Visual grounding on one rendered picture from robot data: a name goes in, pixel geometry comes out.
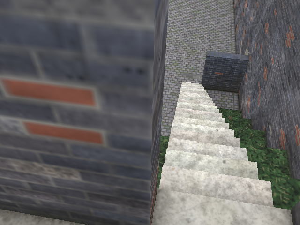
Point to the stairs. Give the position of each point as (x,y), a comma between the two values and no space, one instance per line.
(203,156)

